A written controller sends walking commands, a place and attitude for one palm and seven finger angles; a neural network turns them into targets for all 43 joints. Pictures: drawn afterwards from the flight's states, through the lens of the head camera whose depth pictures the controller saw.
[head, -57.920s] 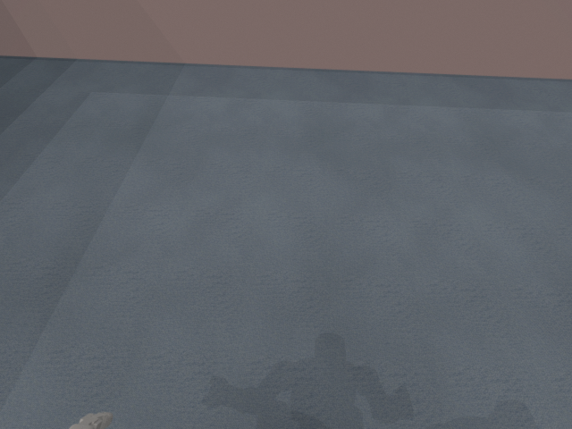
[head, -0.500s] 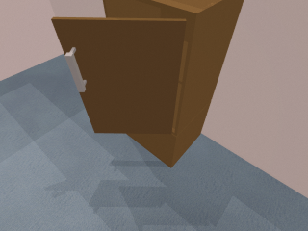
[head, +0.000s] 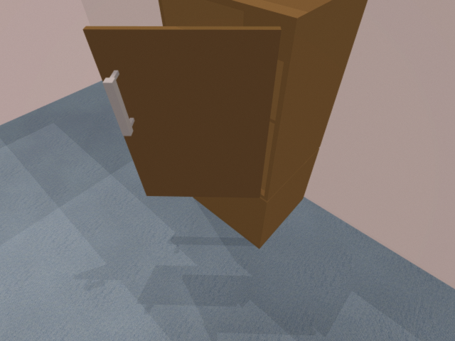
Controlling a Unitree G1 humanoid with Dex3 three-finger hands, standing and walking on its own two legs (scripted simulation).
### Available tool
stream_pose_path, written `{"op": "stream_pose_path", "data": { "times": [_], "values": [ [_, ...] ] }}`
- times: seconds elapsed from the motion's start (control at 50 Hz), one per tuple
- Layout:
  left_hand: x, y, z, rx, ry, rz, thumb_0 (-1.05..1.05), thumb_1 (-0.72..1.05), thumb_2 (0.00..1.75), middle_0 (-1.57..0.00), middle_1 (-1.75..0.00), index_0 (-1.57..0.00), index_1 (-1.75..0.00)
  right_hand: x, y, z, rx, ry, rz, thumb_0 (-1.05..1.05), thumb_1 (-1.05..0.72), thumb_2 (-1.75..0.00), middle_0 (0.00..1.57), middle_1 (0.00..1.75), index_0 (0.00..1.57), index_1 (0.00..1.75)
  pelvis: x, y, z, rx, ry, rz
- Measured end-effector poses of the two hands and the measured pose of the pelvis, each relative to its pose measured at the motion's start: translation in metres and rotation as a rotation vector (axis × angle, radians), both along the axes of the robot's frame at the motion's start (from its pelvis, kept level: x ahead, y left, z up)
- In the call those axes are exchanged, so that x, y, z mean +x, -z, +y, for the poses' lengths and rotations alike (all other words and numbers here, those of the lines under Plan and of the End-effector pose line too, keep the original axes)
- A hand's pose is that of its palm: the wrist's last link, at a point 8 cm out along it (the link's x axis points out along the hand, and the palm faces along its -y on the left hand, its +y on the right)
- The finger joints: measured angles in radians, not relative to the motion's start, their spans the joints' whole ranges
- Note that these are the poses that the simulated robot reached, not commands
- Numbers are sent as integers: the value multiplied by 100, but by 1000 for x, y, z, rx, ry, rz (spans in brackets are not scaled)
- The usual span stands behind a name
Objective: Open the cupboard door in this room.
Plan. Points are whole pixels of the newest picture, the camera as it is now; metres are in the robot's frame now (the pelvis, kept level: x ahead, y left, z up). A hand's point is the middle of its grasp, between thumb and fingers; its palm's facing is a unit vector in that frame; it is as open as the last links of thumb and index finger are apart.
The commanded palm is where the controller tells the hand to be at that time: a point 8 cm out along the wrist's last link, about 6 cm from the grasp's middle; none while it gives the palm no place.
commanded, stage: look again from close up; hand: left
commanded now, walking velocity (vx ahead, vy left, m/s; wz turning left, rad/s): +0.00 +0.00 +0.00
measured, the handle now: (121, 104) +0.62 +0.30 +0.08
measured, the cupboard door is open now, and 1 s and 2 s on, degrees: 40 40 40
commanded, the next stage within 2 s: shuffle to correct the standing spot in 0.22 s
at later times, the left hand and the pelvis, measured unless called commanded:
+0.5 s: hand out of the picture +0.02 +0.18 -0.17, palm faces +0.02 -0.98 -0.20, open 7.4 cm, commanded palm none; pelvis +0.01 +0.00 +0.00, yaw +0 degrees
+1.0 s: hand out of the picture +0.10 +0.22 -0.16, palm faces +0.07 -0.97 -0.23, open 7.4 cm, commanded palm none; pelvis +0.07 +0.04 +0.00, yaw +1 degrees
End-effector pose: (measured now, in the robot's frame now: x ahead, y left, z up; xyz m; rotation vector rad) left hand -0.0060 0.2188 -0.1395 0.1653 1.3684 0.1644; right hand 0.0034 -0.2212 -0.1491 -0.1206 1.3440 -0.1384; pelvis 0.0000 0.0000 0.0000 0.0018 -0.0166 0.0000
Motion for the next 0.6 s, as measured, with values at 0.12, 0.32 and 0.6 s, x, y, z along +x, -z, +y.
{"op": "stream_pose_path", "data": {
  "times": [0.12, 0.32, 0.6],
  "values": [
    [17, -3, 9, 15, 18, -36, 0, 91, 90, -20, -30, -20, -30, 7, -4, -3, -8, -8, -10, 1, -93, -90, 20, 30, 19, 30, 2, -2, -1, 5, 4, -1],
    [29, -2, 8, 5, 31, -42, 0, 91, 90, -20, -30, -20, -30, 14, -9, -8, -22, -15, -6, 0, -92, -90, 20, 30, 19, 30, 5, -4, -3, 5, 8, 1],
    [13, 12, 20, -24, -28, 33, 0, 90, 90, -21, -30, -20, -30, 30, -7, 0, -47, -31, 34, 0, -91, -90, 20, 30, 19, 30, 28, 5, 12, -3, 5, 10]
  ]
}}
